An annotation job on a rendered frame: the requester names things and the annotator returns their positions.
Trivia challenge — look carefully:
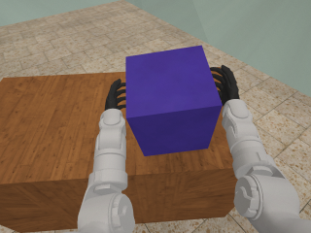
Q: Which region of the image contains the robot right hand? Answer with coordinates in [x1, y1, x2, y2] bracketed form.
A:
[210, 65, 240, 106]

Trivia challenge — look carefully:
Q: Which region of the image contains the carton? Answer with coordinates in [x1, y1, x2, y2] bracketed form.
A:
[125, 45, 223, 156]

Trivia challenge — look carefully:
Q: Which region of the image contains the robot right forearm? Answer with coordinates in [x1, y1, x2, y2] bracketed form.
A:
[222, 99, 300, 212]

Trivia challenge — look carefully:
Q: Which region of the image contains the robot left hand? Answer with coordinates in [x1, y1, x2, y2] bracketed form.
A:
[104, 79, 126, 111]

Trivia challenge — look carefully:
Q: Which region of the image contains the robot left forearm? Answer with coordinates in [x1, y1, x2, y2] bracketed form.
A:
[77, 109, 128, 230]

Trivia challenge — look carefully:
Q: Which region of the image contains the left robot upper arm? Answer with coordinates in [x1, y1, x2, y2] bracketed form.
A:
[63, 192, 135, 233]

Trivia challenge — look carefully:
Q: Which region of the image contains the pedestal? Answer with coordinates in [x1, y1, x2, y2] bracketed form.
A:
[0, 67, 268, 233]

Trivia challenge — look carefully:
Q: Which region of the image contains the right robot upper arm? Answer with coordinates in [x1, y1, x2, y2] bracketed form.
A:
[233, 174, 311, 233]

